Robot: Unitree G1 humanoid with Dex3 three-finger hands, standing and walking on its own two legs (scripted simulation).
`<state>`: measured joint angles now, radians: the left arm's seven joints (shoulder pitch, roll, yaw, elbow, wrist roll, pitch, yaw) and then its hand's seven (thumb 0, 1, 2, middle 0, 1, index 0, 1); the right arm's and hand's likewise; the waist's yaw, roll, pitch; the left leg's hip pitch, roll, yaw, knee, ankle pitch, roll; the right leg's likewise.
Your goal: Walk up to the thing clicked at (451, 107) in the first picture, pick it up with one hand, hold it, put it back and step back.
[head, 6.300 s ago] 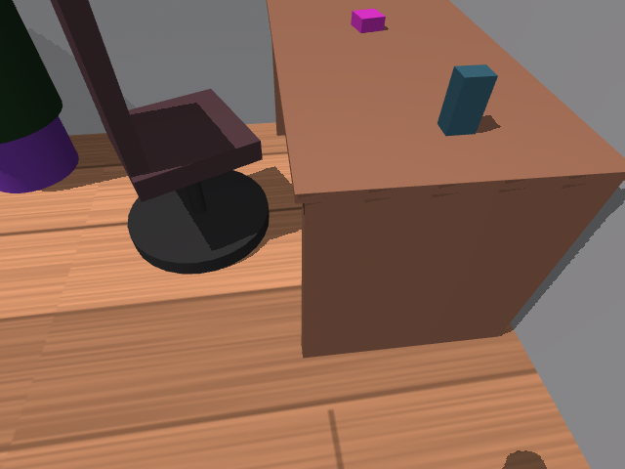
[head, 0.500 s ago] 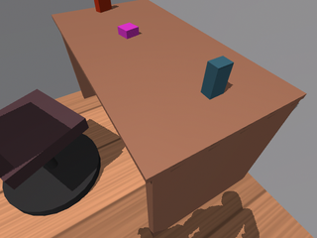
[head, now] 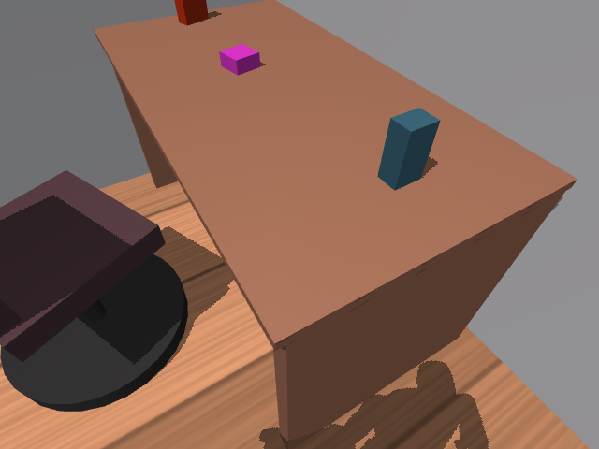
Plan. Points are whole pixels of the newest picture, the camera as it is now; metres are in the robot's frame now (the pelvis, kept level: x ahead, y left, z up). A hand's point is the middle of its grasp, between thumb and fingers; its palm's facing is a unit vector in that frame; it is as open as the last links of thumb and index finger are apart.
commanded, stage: stand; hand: right
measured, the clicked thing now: (406, 150) +0.68 -0.22 +0.03
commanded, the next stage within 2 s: walk up in 0.42 s
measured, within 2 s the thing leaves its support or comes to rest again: neither
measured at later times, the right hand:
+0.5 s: hand out of the picture +0.06 -0.26 -0.16, palm faces -0.03 +0.92 -0.39, open 7.3 cm
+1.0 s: hand out of the picture +0.13 -0.50 -0.15, palm faces -0.25 +0.79 -0.56, open 7.3 cm
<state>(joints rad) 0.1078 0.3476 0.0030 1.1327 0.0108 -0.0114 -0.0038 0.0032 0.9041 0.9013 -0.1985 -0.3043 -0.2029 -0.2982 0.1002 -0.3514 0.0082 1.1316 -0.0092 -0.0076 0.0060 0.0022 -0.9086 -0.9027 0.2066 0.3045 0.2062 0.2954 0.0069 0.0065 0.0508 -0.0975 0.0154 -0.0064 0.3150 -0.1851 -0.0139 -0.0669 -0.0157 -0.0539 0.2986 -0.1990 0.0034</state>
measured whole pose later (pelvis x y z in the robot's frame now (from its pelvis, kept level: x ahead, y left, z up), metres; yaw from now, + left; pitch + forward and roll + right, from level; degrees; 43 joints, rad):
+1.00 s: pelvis +0.02 -0.20 -0.03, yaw +15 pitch -1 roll +1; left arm 0.17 0.35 0.08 0.73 0.09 0.09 -0.09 0.00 0.90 0.90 -0.20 -0.30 -0.21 -0.30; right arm 0.34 -0.46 -0.08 0.91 -0.01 -0.06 -0.09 0.00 -0.91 -0.90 0.21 0.30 0.21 0.30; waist 0.04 -0.04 0.12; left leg -0.51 0.00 0.07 1.03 -0.49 0.04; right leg -0.32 -0.03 -0.06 0.67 -0.34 -0.05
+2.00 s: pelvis +0.08 -0.33 -0.05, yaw +35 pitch -3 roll +1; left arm 0.35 0.47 0.05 0.83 0.01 -0.03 0.06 0.00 0.90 0.90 -0.20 -0.30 -0.21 -0.30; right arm 0.10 -0.43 -0.10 0.78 -0.04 0.05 0.07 0.00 -0.91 -0.90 0.21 0.30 0.21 0.30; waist 0.06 0.01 0.19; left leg -0.40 -0.02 0.01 0.80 -0.34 0.02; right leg -0.34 -0.20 -0.07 0.96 -0.48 0.00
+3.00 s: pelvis +0.07 -0.30 -0.01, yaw +30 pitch -3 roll +0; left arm 0.09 0.37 -0.01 1.10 0.00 -0.01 -0.01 0.00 0.90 0.90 -0.20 -0.30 -0.20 -0.30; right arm 0.05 -0.36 -0.02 1.10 0.00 0.00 0.03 0.00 -0.91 -0.90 0.21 0.30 0.21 0.30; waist 0.01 0.00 0.09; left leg -0.17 -0.01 0.07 0.41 -0.19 0.03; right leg -0.20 -0.01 0.01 0.42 -0.17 0.01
